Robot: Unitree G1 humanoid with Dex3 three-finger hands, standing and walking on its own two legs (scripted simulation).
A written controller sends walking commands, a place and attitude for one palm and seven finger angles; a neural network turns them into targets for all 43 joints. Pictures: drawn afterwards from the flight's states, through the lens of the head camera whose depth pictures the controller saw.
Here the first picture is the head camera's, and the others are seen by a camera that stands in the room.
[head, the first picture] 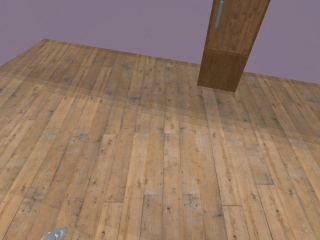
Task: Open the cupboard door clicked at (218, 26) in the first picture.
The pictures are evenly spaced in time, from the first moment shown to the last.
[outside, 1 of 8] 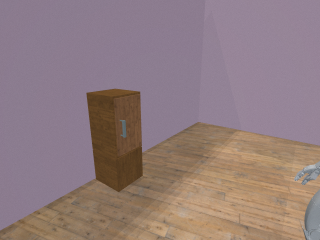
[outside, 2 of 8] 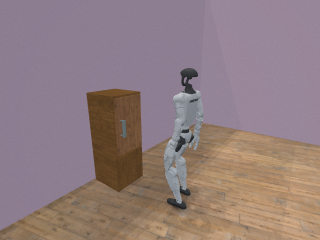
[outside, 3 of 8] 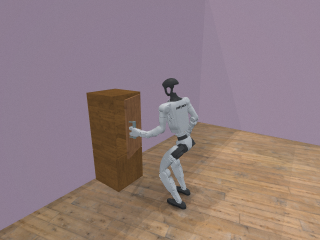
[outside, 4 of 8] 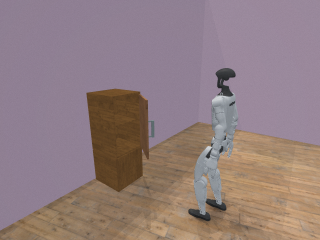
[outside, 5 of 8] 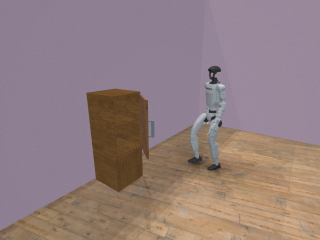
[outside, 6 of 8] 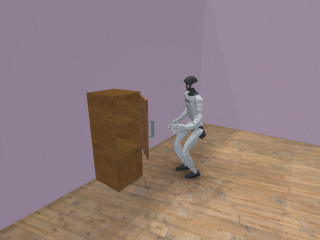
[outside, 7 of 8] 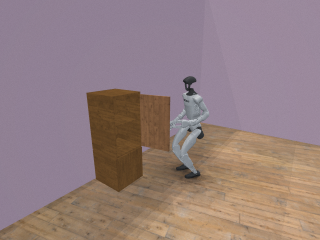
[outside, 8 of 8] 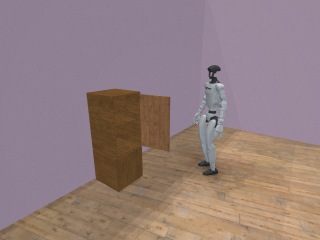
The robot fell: no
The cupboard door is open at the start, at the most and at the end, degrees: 0 101 100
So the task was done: yes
